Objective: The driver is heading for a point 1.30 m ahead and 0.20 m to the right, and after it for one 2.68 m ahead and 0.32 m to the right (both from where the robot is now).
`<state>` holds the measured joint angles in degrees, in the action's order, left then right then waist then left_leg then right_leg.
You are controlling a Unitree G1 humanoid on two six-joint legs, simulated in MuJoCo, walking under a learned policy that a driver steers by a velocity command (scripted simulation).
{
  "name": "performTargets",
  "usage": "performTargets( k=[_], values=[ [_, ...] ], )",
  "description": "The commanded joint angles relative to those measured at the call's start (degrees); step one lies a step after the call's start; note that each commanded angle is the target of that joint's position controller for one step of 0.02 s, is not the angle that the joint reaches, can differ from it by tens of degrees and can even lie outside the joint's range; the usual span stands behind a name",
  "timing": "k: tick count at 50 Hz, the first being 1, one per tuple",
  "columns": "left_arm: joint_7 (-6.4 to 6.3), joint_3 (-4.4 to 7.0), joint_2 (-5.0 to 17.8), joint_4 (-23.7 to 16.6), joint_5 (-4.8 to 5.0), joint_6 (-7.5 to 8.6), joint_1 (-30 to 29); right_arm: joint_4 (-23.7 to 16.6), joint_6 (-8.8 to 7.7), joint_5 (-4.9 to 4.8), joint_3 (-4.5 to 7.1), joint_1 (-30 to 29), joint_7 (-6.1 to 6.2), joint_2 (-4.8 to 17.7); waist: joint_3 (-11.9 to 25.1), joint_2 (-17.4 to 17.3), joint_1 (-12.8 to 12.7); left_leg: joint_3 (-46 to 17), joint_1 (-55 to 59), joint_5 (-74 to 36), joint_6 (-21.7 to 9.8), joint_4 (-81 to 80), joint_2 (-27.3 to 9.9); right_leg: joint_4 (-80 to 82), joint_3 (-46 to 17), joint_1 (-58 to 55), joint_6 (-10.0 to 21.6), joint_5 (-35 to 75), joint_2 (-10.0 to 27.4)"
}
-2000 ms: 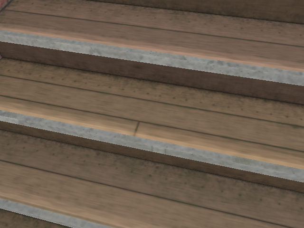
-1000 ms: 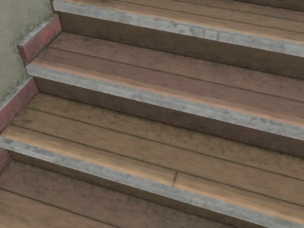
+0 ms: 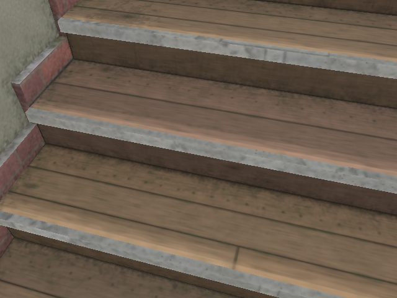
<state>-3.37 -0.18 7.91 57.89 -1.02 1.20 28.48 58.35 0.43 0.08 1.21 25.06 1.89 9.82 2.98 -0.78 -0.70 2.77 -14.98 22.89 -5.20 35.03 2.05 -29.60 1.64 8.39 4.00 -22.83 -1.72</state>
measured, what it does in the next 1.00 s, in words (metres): climbs, turning right: left foot 0.16 m higher, then right foot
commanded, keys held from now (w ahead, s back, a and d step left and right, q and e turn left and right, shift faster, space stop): w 0.10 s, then no key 0.18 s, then e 0.72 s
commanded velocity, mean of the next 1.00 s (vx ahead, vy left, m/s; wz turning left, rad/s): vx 0.12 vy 0.00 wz -0.30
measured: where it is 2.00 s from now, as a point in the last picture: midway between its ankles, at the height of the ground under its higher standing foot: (218, 267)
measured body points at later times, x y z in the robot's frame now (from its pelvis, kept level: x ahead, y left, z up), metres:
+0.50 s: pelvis +0.21 +0.10 +0.08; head +0.26 +0.10 +0.53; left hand +0.28 +0.35 -0.05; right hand +0.34 -0.13 -0.04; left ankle +0.32 +0.17 -0.57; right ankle +0.09 -0.03 -0.45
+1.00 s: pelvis +0.31 +0.07 +0.15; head +0.32 +0.06 +0.59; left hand +0.55 +0.23 +0.05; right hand +0.30 -0.20 +0.02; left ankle +0.32 +0.18 -0.56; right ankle +0.29 -0.02 -0.57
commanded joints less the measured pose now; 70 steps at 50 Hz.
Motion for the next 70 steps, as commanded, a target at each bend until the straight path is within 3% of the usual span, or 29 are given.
performTargets(
  k=[1, 3, 9, 13, 14, 15, 16, 17, 18, 19, 20, 22, 23, 26, 29, 31, 35, 44, 47, 48, 49, 50, 51, 54, 59, 63, 67, 69, 70],
  values=[
    [0.03, 3.05, 8.99, 2.44, -0.49, 0.95, 16.06, -8.92, -2.96, 1.36, 0.59, -13.72, -1.37, 3.50, -13.25, 14.22, -7.55, 2.37, -34.86, 4.91, 0.17, 19.30, -2.25, 22.86, -34.19, -14.17, 16.05, -15.09, 22.45],
    [0.20, 3.78, 9.76, 2.44, -0.66, 2.45, 13.08, -10.47, -3.70, 2.05, 1.25, -15.57, -2.44, 3.78, -13.68, 5.26, -5.22, -1.26, -41.90, 5.45, 1.46, 41.53, -5.03, 22.79, -32.15, -13.97, 17.67, -7.94, 23.10],
    [1.49, 2.25, 6.08, 3.91, -2.84, 5.06, 8.80, -22.69, -3.40, 0.49, -0.76, -28.92, -0.59, -1.72, -16.67, 1.92, -2.05, -5.39, -70.41, 16.73, -2.77, 85.50, -5.79, 21.95, -13.62, -13.93, 9.03, 20.63, 21.97],
    [0.44, 0.53, 5.72, 7.40, 0.03, 4.20, 9.63, -33.93, -2.47, -0.45, -4.36, -39.56, -0.75, -3.66, -18.08, 6.53, -3.08, 3.73, -59.78, 20.05, -3.91, 61.75, -9.05, 30.71, -1.40, -2.11, 4.63, 36.26, 14.94],
    [0.51, 0.29, 6.30, 5.04, 2.18, 3.56, 3.39, -32.32, -1.78, -2.13, -5.54, -30.40, -2.27, -5.90, -12.05, 1.97, 2.49, 7.03, -25.59, 3.45, -5.65, 40.85, -7.60, 32.11, 3.74, 14.85, 4.91, 45.41, 12.16],
    [1.39, 1.05, 10.32, 2.07, 3.01, 3.77, 4.95, -28.26, -0.78, -2.63, -3.59, -22.93, -2.70, -2.67, -0.45, 0.80, 2.54, 12.05, -3.18, -4.16, -3.93, 38.58, -1.39, 24.64, 1.22, 17.78, 6.78, 63.89, 12.20],
    [2.71, 2.61, 17.08, 1.54, 3.14, 5.06, 3.86, -22.44, -0.25, -2.84, -1.42, -4.84, -2.10, -0.96, 11.42, 8.88, 11.05, 8.79, 14.27, -10.29, -4.17, 36.53, 1.62, 11.85, 0.58, 13.72, 4.96, 84.76, 13.92],
    [3.99, 4.95, 22.38, 1.11, 4.74, 6.28, 1.64, -18.99, 0.40, -0.71, 0.90, 3.99, -1.12, 4.10, 17.41, 10.29, 16.61, 2.54, 18.08, -10.61, -4.73, 25.67, 1.38, -2.05, -1.00, 6.59, 1.03, 88.66, 13.22],
    [5.16, 4.33, 16.75, -0.67, 4.95, 7.48, 1.33, -17.20, -0.15, 1.60, 2.90, 5.12, -0.03, 10.58, 18.46, 2.18, 14.95, -18.13, 22.40, -19.53, -9.04, 12.32, -10.03, -21.53, -2.70, 15.29, -3.24, 60.50, 6.82],
    [5.65, 3.98, 10.69, -3.38, 5.29, 7.38, 0.96, -16.33, -0.90, 3.12, 4.68, 5.31, 0.61, 18.86, 26.81, -16.92, 12.37, -41.69, 21.62, -50.27, -16.22, -4.69, -27.64, -54.07, -6.01, 18.14, -5.22, 4.27, -5.87],
    [4.95, 4.37, 7.56, -3.12, 2.34, 6.48, 3.19, -17.72, -1.42, 2.29, 4.48, -3.84, -0.08, 16.22, 27.86, -8.06, 5.62, -42.98, 14.06, -42.80, -13.80, -5.13, -26.89, -69.23, -15.72, 17.47, -4.59, 7.03, -2.49],
    [3.91, 4.25, 4.16, -6.85, -0.74, 3.47, -2.13, -15.64, -2.07, 1.12, 2.59, -17.57, -0.40, 6.81, 11.07, -0.10, -1.07, -33.03, -4.78, 3.49, -9.27, -5.82, -23.93, -71.94, -6.52, 24.94, -3.10, 18.67, 3.89],
    [3.19, 4.13, 2.86, -8.92, -2.32, 2.51, -6.47, -13.24, -2.63, 0.81, 1.41, -19.16, -0.20, 2.14, 1.53, 0.08, -1.90, -26.71, -13.91, 7.81, -6.70, -3.96, -21.12, -71.16, -6.53, 28.27, -1.74, 20.52, 4.45],
    [1.63, 3.06, -1.42, -12.20, -0.73, 0.31, -9.76, -9.39, -4.06, 2.09, 0.09, -17.50, -0.39, -2.83, -4.43, -0.49, -4.09, -14.29, -21.46, 0.48, -4.97, -5.21, -20.38, -80.36, -6.62, 34.87, 1.43, 17.97, 1.49],
    [0.70, 2.50, -2.31, -14.49, -1.47, -0.21, -10.96, -8.20, -6.36, 2.11, 0.51, -13.84, -0.95, -1.83, -2.43, -1.07, -5.29, -7.27, -15.38, -11.08, -3.45, -8.17, -21.32, -75.38, -8.61, 40.44, 0.99, 22.14, 2.75],
    [0.51, 3.89, 2.21, -15.83, -2.49, -0.76, -13.06, -8.90, -6.61, 1.68, 1.15, -11.78, -0.08, 0.91, -2.62, -0.85, -3.73, -2.40, -11.55, -20.56, -5.28, -10.51, -21.80, -69.95, -4.86, 41.10, -0.98, 21.54, 2.08],
    [0.08, 5.77, 3.79, -16.06, -2.16, -2.05, -17.27, -12.29, -7.05, 1.66, 1.93, -10.16, 0.94, 3.30, -0.39, -1.62, -0.45, 2.58, -3.16, -24.99, -6.13, -10.96, -22.94, -71.07, -2.27, 41.41, -1.54, 23.02, 2.45],
    [2.03, 5.74, 2.26, -21.77, -0.68, -3.57, -24.25, -20.19, -3.02, 2.61, 4.57, -5.63, 2.93, 8.57, -0.95, -9.42, 4.54, 10.11, 9.16, -30.85, -4.72, -11.39, -26.57, -23.24, 7.36, 22.45, -2.77, -1.81, 5.09],
    [2.25, 5.78, 2.60, -21.94, -0.94, -2.32, -19.66, -19.42, -0.27, 0.67, 4.92, -4.41, 1.91, 9.25, 0.07, -8.57, 3.21, 11.82, 12.12, -40.02, -2.26, -1.75, -25.60, -5.44, 9.01, 14.59, -1.10, 1.30, 2.80],
    [2.37, 6.11, 3.51, -20.62, -0.77, -1.27, -17.07, -18.23, 0.44, 0.00, 4.84, -3.16, 1.25, 8.69, 1.40, -4.12, 1.85, 14.00, 11.29, -39.37, -0.11, 6.13, -22.42, 2.94, 8.14, 9.38, -0.64, 7.37, 0.72],
    [2.99, 6.99, 6.21, -20.54, -1.21, -0.03, -13.32, -18.86, 0.51, -0.29, 4.73, -4.14, 0.88, 8.10, 2.37, 0.11, -1.52, 13.09, -0.43, -24.34, 2.85, 15.97, -21.11, 6.33, -1.89, -0.90, -0.09, 19.33, 5.78],
    [2.38, 8.95, 15.16, -20.98, -1.42, -0.23, -10.16, -26.24, 0.31, -0.53, 3.37, -12.24, 0.42, 3.97, 4.35, 18.34, -3.99, 13.54, -21.52, 5.56, 8.82, 31.54, -11.48, 5.83, -24.82, -9.86, 9.66, 52.24, 20.71],
    [1.62, 8.60, 14.08, -23.01, -1.25, -0.49, -8.26, -25.58, 0.68, 0.18, 2.92, -14.67, 0.76, 3.37, 8.66, 8.48, -6.16, 2.31, -21.17, 9.54, 10.53, 44.66, -8.98, 9.39, -31.32, -5.39, 16.15, 50.22, 26.79],
    [0.66, 6.65, 11.91, -24.55, -0.64, -0.81, -19.22, -25.91, -0.43, 1.33, 2.74, -18.02, -0.26, 2.28, -0.35, 6.85, -0.54, -2.15, -24.26, -3.08, 9.11, 54.98, -8.43, 9.32, -18.68, 4.64, 14.03, 34.09, 18.00],
    [1.02, 5.91, 11.12, -24.36, -0.17, 0.44, -17.49, -26.83, 0.14, 2.53, 2.62, -16.48, -1.46, 3.27, 2.11, 3.15, 1.25, -3.17, -26.31, -7.97, 7.45, 52.89, -4.13, 4.38, -16.53, -0.30, 11.32, 40.15, 13.50],
    [0.27, 5.63, 10.80, -24.41, -0.28, -0.21, -16.86, -27.84, 1.88, 1.18, 1.23, -17.06, -1.29, 2.76, 3.08, 9.73, 0.91, -0.33, -18.55, 2.00, 6.00, 30.80, -2.76, 6.13, -13.67, 0.44, 8.76, 33.04, 11.42],
    [0.50, 5.23, 9.33, -23.54, -1.57, -0.38, -14.54, -24.06, 1.96, 0.11, 1.64, -10.91, 0.25, 3.01, 2.75, 16.68, 0.30, 1.83, 0.66, 3.98, 1.11, 8.44, -3.23, 11.20, -16.53, 10.24, 9.27, 4.22, 13.45],
    [1.60, 4.93, 7.73, -22.63, -0.31, -0.65, -14.72, -22.38, 0.66, 0.63, 1.35, -9.81, 0.00, 1.82, -0.76, 8.35, 1.22, 4.16, 7.53, -4.62, -0.28, -10.02, -0.41, 7.34, -14.09, 14.41, 7.42, -2.80, 10.60],
    [2.46, 4.65, 5.85, -22.66, -0.23, -0.44, -15.38, -21.44, -0.69, 1.26, 1.22, -8.18, -0.58, 1.84, -1.05, 1.06, 1.96, -3.84, 11.91, -5.86, -0.42, -14.83, -3.48, -3.04, -10.09, 18.28, 5.17, -1.38, 7.00]
  ],
)
Keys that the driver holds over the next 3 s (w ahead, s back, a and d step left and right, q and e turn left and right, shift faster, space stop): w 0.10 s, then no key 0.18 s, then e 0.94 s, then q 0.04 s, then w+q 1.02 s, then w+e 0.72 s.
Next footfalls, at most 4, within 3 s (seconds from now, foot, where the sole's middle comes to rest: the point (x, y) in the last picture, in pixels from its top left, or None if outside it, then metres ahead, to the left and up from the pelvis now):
0.34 left None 0.36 0.18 -0.61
0.98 right None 0.32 -0.04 -0.61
1.40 left None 0.40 0.17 -0.61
1.84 right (267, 240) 0.58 -0.14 -0.45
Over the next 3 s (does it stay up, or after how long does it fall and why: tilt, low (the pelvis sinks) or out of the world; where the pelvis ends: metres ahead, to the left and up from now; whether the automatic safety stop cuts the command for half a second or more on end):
stays up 1.09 -0.07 0.56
